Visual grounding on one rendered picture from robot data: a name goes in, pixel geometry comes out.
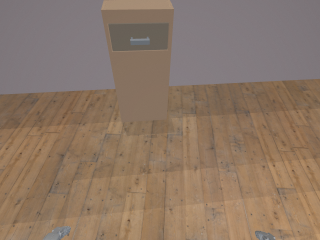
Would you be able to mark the left robot hand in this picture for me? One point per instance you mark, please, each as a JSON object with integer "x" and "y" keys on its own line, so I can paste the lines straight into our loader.
{"x": 58, "y": 233}

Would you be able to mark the cabinet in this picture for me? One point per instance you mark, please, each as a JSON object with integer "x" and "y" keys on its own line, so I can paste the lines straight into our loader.
{"x": 141, "y": 77}

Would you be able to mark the right robot hand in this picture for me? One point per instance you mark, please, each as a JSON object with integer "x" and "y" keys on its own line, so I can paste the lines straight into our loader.
{"x": 264, "y": 236}

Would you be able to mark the handle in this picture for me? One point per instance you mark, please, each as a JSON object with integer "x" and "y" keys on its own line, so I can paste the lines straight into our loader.
{"x": 140, "y": 41}

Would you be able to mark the drawer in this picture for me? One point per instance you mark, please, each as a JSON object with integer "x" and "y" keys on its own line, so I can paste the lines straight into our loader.
{"x": 121, "y": 33}

